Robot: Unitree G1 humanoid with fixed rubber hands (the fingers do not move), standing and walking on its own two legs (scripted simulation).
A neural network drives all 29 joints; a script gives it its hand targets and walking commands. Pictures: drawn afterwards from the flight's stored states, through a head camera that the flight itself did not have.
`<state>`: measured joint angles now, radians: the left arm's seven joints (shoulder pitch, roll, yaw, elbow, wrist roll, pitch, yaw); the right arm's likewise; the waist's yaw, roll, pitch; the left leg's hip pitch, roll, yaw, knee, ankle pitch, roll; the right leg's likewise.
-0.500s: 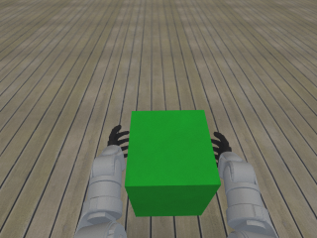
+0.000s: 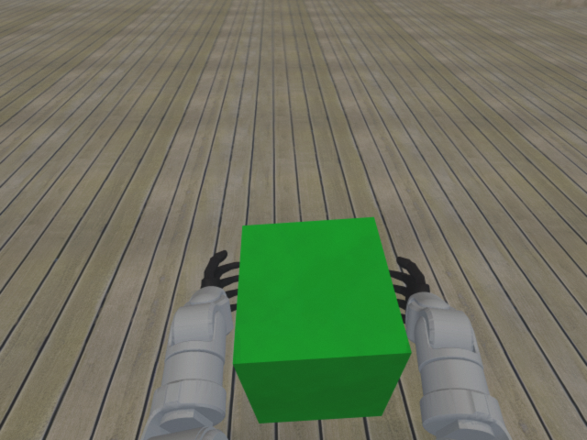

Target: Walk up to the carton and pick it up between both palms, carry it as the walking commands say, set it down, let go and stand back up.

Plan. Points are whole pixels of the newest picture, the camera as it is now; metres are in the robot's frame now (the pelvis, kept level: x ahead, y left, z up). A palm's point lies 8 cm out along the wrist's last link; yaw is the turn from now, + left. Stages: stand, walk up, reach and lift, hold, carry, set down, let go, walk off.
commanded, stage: reach and lift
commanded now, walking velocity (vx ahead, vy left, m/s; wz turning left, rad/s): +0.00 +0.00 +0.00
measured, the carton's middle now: (314, 324) +0.31 +0.00 -0.01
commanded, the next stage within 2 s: hold in 0.60 s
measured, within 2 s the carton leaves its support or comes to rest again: neither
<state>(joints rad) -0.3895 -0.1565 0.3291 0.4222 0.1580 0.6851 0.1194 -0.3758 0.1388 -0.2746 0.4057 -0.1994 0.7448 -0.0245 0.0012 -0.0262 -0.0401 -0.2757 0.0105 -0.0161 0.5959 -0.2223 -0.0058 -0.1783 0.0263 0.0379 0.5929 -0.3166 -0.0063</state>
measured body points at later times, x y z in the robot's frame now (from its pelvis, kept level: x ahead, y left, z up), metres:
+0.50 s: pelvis +0.00 +0.00 +0.00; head -0.07 +0.01 +0.45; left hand +0.31 +0.15 +0.04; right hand +0.30 -0.15 +0.05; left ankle +0.07 +0.12 -0.73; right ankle +0.01 -0.13 -0.73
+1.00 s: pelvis +0.00 +0.00 +0.00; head -0.06 +0.01 +0.45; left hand +0.31 +0.15 +0.04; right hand +0.30 -0.15 +0.05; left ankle +0.07 +0.12 -0.73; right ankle +0.01 -0.13 -0.73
